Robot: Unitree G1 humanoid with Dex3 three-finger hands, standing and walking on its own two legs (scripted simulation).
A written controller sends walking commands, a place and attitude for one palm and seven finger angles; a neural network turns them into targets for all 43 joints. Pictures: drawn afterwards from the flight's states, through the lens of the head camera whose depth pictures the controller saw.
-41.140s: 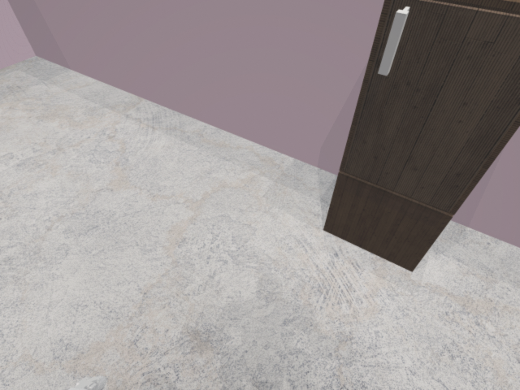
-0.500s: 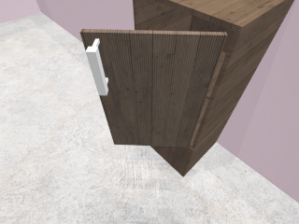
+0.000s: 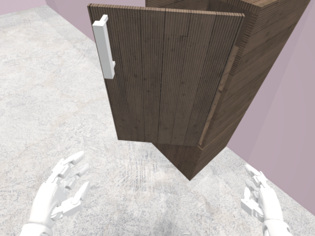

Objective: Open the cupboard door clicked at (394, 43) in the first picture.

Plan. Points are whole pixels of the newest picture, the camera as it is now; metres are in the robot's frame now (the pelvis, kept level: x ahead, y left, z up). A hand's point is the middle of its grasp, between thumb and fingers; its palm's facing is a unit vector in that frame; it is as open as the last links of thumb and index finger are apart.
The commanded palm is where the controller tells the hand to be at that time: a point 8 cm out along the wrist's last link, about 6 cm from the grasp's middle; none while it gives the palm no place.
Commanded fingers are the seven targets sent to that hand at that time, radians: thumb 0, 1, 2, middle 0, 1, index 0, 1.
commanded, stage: raise the hand with hooked fingers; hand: left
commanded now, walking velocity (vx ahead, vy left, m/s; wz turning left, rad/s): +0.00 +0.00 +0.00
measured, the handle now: (107, 48) +0.54 +0.18 +0.20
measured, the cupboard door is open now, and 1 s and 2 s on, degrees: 44 44 44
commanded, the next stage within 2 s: move the hooked fingers beside the handle in 1.70 s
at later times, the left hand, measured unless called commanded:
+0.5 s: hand (45, 156) +0.25 +0.25 +0.12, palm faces +0.09 -0.99 -0.07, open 11.5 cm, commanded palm +0.21 +0.29 +0.12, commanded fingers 0.00 -0.17 0.44 -0.28 -0.99 -0.28 -0.99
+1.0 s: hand (21, 119) +0.29 +0.29 +0.19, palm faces +0.06 -0.99 -0.08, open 13.8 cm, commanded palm +0.25 +0.33 +0.20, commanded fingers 0.00 -0.50 0.30 -0.30 -1.20 -0.30 -1.20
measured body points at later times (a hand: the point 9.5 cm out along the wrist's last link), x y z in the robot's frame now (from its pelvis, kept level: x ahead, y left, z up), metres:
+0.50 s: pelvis +0.01 +0.01 +0.02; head +0.04 +0.00 +0.47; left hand +0.24 +0.31 +0.12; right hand +0.15 -0.22 -0.07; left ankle -0.01 +0.12 -0.69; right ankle +0.04 -0.09 -0.69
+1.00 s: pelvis +0.02 +0.02 +0.04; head +0.01 +0.00 +0.49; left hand +0.28 +0.34 +0.19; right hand +0.22 -0.19 -0.03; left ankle -0.01 +0.12 -0.69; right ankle +0.04 -0.09 -0.69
